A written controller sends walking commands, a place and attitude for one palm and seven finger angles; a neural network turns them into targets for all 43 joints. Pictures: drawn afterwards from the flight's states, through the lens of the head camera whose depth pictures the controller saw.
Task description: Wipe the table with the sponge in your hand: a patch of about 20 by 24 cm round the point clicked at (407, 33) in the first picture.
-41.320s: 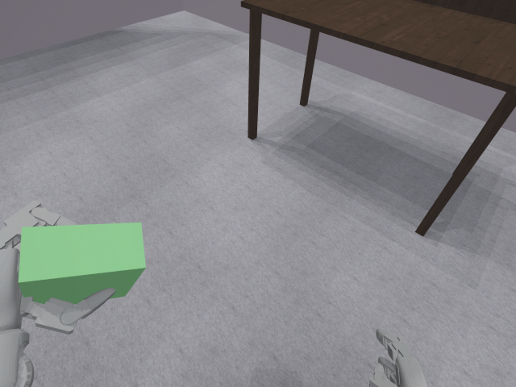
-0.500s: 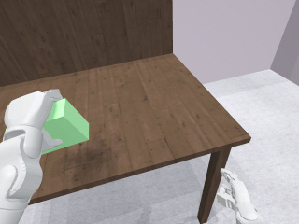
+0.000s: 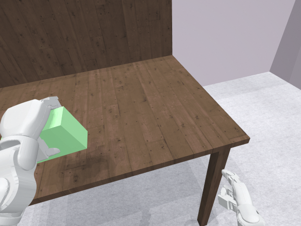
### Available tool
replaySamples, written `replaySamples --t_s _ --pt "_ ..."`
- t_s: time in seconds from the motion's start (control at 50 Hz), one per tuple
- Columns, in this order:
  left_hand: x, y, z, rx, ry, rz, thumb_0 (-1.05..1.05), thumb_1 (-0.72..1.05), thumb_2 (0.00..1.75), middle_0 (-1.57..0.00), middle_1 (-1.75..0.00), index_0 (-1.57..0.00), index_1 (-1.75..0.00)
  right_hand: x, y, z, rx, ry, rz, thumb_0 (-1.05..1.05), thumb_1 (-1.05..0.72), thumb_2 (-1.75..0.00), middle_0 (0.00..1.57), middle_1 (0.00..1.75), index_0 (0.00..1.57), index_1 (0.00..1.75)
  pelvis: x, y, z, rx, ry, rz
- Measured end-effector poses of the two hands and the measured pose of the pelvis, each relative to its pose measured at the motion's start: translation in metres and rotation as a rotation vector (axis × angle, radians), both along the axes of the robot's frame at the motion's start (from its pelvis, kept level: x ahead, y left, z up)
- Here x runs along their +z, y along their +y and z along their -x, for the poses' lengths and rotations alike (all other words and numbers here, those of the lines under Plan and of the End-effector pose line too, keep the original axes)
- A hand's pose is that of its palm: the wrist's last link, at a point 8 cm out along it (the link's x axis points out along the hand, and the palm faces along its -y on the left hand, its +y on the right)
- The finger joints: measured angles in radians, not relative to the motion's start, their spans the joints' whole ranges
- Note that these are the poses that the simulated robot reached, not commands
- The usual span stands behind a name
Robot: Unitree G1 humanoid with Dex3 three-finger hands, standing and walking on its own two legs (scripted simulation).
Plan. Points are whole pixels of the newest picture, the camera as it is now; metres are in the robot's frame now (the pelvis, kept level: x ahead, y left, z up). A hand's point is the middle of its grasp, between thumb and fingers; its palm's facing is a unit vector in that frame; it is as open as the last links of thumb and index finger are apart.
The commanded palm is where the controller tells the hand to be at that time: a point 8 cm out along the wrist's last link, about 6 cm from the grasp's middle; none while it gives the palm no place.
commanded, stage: bring the sponge back beside the body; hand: left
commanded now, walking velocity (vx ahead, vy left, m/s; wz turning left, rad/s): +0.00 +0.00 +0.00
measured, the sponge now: (53, 140) +0.23 +0.29 +0.16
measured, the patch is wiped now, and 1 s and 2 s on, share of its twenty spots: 0.95 0.95 0.95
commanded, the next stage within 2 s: step back with the hand held close in 0.82 s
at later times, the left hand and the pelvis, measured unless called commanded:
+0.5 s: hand (35, 141) +0.19 +0.29 +0.20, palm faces +0.31 -0.14 -0.94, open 9.8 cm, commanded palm +0.14 +0.28 +0.27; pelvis +0.00 +0.01 +0.00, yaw +0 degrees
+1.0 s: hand (41, 141) +0.19 +0.28 +0.20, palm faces +0.37 -0.46 -0.81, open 9.8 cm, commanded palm +0.14 +0.29 +0.25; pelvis -0.02 +0.01 +0.00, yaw +1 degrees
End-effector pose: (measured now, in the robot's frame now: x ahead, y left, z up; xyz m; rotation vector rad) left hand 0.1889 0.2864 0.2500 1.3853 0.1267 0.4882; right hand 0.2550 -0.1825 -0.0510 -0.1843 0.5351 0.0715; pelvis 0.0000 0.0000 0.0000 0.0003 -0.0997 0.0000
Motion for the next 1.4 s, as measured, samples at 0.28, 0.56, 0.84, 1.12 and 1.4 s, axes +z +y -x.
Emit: replaySamples --t_s 0.28,0.56,0.84,1.12,1.4 --pt "-0.009 0.001 0.017 -0.011 -0.008 0.028 -0.01 -0.48 1.05 -0.76 -1.37 -0.78 -1.35 0.005 0.008 0.000 0.007 -0.024 0.004 0.01 -0.91 -0.90 0.20 0.30 0.20 0.30 0.000 0.004 0.002 -0.002 -0.011 0.003" --pt "-0.004 0.006 0.037 0.004 -0.060 0.046 -0.01 -0.48 1.05 -0.76 -1.37 -0.78 -1.35 0.013 0.019 0.000 0.023 -0.044 -0.006 0.01 -0.91 -0.90 0.20 0.30 0.20 0.30 0.000 0.008 0.006 -0.003 -0.024 0.006" --pt "-0.004 0.003 0.040 -0.019 -0.074 0.049 -0.01 -0.48 1.05 -0.76 -1.37 -0.78 -1.35 0.015 0.017 0.010 0.010 -0.054 -0.003 0.01 -0.91 -0.90 0.20 0.30 0.20 0.30 0.000 0.009 0.012 -0.009 -0.039 0.004" --pt "-0.022 0.000 0.032 -0.463 -0.482 0.714 -0.01 -0.48 1.05 -0.76 -1.37 -0.78 -1.35 -0.002 -0.009 0.069 -0.047 0.035 0.112 0.01 -0.91 -0.89 0.20 0.30 0.20 0.30 -0.011 0.009 0.016 0.030 0.085 0.037" --pt "0.001 0.021 0.040 -0.536 -0.641 0.576 -0.01 -0.48 1.05 -0.76 -1.37 -0.78 -1.35 -0.056 -0.046 0.185 -0.260 0.346 0.133 0.02 -0.91 -0.89 0.20 0.30 0.20 0.30 -0.017 0.020 0.032 0.024 0.128 0.034"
